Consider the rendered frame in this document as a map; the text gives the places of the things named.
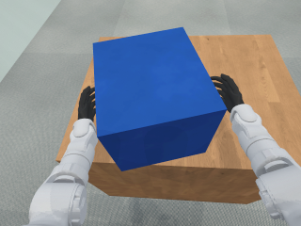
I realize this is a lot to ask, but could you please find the robot left hand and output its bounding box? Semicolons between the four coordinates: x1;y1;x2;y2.
77;86;96;122

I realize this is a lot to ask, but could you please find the robot right hand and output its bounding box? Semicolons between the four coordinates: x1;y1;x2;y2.
211;73;245;113

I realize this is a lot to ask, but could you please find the robot right upper arm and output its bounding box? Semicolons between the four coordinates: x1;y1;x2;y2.
255;165;301;226

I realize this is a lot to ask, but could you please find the robot left upper arm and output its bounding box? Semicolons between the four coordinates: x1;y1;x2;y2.
22;183;87;226

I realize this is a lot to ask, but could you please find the pedestal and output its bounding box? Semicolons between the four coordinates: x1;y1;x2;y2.
55;34;301;204

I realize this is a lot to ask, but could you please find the left robot forearm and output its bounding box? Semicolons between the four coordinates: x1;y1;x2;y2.
28;119;98;222

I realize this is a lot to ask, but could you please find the right robot forearm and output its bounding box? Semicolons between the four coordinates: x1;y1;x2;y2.
230;104;301;179

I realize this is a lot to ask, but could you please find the carton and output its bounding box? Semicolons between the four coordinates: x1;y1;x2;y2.
92;27;228;171

